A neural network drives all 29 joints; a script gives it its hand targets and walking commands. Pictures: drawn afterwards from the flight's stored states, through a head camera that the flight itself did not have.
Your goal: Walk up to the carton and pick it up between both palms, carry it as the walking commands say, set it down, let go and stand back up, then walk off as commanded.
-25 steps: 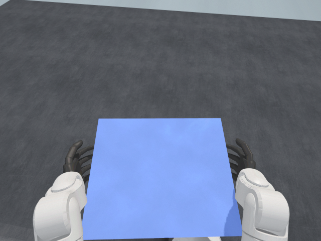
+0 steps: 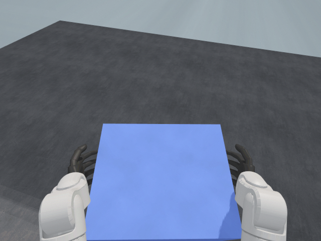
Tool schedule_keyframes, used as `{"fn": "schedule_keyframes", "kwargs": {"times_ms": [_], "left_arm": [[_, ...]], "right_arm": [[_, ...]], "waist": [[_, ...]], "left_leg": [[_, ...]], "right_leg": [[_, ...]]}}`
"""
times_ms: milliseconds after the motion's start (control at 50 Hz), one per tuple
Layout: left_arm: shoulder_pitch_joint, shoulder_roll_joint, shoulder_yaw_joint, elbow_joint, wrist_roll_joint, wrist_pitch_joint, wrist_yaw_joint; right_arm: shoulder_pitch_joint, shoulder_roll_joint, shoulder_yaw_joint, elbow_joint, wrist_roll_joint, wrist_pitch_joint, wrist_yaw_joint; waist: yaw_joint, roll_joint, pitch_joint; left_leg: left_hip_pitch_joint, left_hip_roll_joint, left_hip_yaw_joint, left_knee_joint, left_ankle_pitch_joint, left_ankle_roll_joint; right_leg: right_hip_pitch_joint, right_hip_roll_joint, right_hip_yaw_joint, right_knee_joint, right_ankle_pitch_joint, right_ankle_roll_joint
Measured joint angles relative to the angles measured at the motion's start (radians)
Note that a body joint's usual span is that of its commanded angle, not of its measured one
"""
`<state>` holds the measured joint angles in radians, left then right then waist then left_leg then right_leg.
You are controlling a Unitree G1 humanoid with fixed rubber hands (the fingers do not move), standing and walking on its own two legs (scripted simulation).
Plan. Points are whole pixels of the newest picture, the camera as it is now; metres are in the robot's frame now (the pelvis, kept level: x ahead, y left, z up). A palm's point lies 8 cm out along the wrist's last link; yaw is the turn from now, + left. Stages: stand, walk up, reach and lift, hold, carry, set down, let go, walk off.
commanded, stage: carry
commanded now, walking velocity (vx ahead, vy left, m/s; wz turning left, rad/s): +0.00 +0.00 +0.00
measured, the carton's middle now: (161, 184) +0.25 +0.00 +0.02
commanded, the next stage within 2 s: none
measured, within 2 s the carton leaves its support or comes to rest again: neither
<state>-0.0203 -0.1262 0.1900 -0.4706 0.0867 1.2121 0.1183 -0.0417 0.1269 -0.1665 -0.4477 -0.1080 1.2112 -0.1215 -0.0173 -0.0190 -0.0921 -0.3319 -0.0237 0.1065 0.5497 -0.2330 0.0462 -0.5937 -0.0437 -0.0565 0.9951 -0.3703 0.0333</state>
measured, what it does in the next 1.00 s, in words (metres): walks backwards: right foot, then left foot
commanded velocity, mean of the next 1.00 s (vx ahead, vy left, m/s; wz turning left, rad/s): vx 0.00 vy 0.00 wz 0.00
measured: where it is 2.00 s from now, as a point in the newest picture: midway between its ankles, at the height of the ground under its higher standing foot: outside the picture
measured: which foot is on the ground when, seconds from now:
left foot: down 0.00-0.66, up 0.68-0.80, down 0.82-1.00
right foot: up 0.00-0.06, down 0.08-0.84, up 0.86-0.96, down 0.98-1.00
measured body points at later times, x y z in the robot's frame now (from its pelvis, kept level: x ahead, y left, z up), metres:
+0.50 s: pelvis -0.11 -0.01 +0.00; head -0.13 -0.01 +0.45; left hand +0.16 +0.18 +0.06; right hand +0.16 -0.19 +0.05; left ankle +0.03 +0.10 -0.72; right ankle -0.01 -0.10 -0.72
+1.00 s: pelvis -0.20 -0.02 -0.01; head -0.21 -0.03 +0.44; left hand +0.06 +0.16 +0.04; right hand +0.06 -0.21 +0.03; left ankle -0.14 +0.08 -0.73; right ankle -0.13 -0.11 -0.73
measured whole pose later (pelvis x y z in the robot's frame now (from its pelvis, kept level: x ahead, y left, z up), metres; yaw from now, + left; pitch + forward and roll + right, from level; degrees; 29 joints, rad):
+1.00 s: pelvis -0.20 -0.02 -0.01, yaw +0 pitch +2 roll +2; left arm -0.04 -0.13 0.19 -0.21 0.14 0.94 0.09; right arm -0.05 0.12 -0.19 -0.17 -0.15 0.92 -0.08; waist -0.01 -0.02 -0.07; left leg -0.44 -0.03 0.10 0.63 -0.23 0.04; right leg -0.48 -0.03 -0.04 0.69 -0.26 -0.02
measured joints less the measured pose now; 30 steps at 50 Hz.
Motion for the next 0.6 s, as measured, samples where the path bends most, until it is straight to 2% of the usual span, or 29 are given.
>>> {"fn": "schedule_keyframes", "kwargs": {"times_ms": [40, 80, 120, 180, 220, 280, 440, 500, 600], "left_arm": [[0.011, 0.000, 0.000, -0.007, -0.002, 0.007, 0.002], [0.013, 0.000, 0.005, -0.014, -0.004, 0.010, 0.003], [0.010, -0.001, 0.000, 0.030, 0.002, -0.016, 0.001], [-0.006, 0.000, 0.005, 0.097, 0.016, -0.033, -0.011], [-0.018, 0.000, 0.006, 0.106, 0.017, -0.036, -0.011], [-0.042, 0.000, 0.009, 0.136, 0.027, -0.062, -0.015], [-0.064, 0.000, 0.013, 0.259, 0.065, -0.147, -0.023], [-0.065, 0.000, 0.011, 0.247, 0.052, -0.170, -0.017], [-0.030, 0.001, -0.005, 0.120, 0.004, -0.158, 0.001]], "right_arm": [[0.007, 0.000, 0.004, -0.002, 0.001, 0.007, -0.001], [0.005, 0.000, 0.010, -0.001, -0.002, 0.006, 0.001], [-0.008, -0.007, 0.004, 0.032, -0.009, -0.003, 0.004], [-0.015, 0.000, -0.006, 0.074, -0.029, -0.007, 0.004], [-0.019, -0.001, -0.010, 0.079, -0.027, -0.013, 0.003], [-0.037, -0.001, -0.021, 0.110, -0.031, -0.045, 0.009], [-0.068, 0.001, -0.048, 0.264, -0.053, -0.150, 0.032], [-0.065, 0.001, -0.049, 0.248, -0.044, -0.174, 0.032], [-0.025, -0.001, -0.028, 0.115, -0.007, -0.160, 0.020]], "waist": [[0.006, 0.000, -0.023], [0.015, -0.008, -0.050], [0.028, 0.042, -0.051], [0.021, 0.076, -0.041], [0.014, 0.082, -0.036], [0.006, 0.076, -0.027], [-0.001, 0.030, -0.022], [-0.001, 0.026, 0.003], [0.006, 0.030, 0.047]], "left_leg": [[-0.024, -0.002, 0.002, -0.002, 0.014, -0.002], [-0.061, -0.008, 0.012, 0.017, 0.020, -0.004], [-0.078, 0.026, 0.001, 0.023, 0.038, -0.014], [-0.077, 0.045, -0.022, 0.005, 0.024, -0.024], [-0.097, 0.053, -0.030, 0.021, 0.000, -0.023], [-0.113, 0.061, -0.034, 0.021, 0.046, -0.022], [-0.136, 0.036, -0.034, -0.019, 0.072, -0.018], [-0.156, 0.032, -0.032, -0.029, 0.096, -0.018], [-0.199, 0.034, -0.019, -0.021, 0.174, -0.015]], "right_leg": [[0.081, -0.003, 0.009, -0.071, -0.016, -0.007], [0.198, -0.011, 0.011, -0.276, 0.007, -0.015], [0.235, 0.025, -0.006, -0.379, 0.032, -0.062], [0.246, 0.047, -0.032, -0.430, 0.123, -0.079], [0.240, 0.051, -0.046, -0.441, 0.146, -0.082], [0.222, 0.052, -0.061, -0.429, 0.157, -0.084], [0.164, 0.020, -0.067, -0.392, 0.111, -0.063], [0.134, 0.015, -0.065, -0.375, 0.104, -0.060], [0.065, 0.019, -0.048, -0.287, 0.047, -0.078]]}}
